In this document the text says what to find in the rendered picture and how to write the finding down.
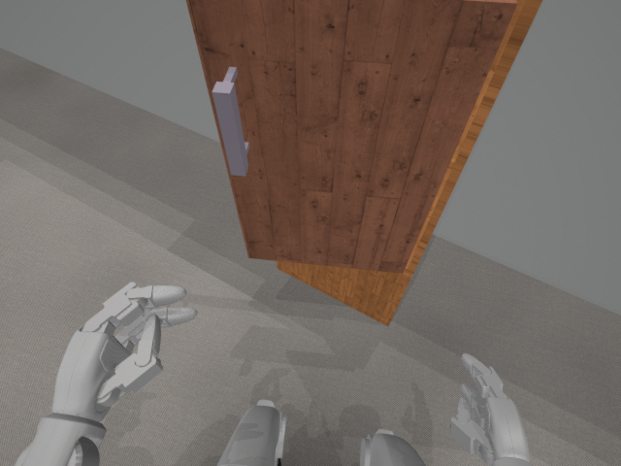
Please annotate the right robot hand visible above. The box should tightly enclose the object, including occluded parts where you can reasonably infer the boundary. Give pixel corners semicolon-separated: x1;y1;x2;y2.
451;353;531;466

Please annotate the cupboard door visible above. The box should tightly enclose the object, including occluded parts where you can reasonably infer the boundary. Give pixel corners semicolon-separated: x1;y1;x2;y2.
186;0;518;274

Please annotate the robot left thigh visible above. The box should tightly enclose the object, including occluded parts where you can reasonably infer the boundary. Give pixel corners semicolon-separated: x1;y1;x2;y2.
217;406;287;466

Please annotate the left robot hand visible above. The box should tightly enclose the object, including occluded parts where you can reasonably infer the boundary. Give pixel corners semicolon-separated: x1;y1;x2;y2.
51;282;198;422

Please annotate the left robot forearm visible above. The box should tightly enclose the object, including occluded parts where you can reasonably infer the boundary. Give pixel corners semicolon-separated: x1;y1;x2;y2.
15;414;107;466

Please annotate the robot thigh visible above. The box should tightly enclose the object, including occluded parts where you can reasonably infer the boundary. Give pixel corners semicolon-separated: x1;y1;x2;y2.
360;433;426;466
217;406;287;466

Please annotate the handle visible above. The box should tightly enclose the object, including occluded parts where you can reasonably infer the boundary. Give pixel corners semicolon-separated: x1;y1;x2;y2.
212;67;249;176

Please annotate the robot right thigh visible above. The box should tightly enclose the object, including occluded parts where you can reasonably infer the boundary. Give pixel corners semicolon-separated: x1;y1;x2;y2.
360;433;426;466

